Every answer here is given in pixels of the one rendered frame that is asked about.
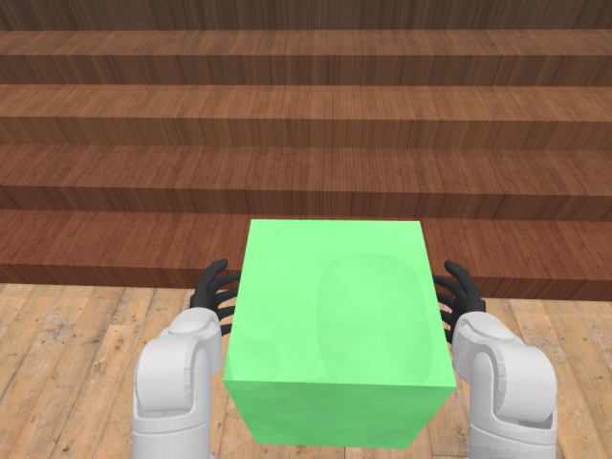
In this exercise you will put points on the left robot forearm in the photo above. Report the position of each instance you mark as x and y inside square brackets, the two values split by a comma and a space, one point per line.
[172, 388]

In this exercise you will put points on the carton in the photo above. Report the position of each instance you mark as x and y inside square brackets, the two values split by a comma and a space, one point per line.
[337, 338]

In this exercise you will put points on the right robot forearm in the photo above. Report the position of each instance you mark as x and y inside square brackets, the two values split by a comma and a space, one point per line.
[513, 390]

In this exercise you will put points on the right robot hand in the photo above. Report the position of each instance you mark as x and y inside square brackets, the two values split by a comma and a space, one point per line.
[467, 296]

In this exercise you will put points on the left robot hand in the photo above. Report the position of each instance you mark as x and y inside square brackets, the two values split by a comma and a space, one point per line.
[206, 288]

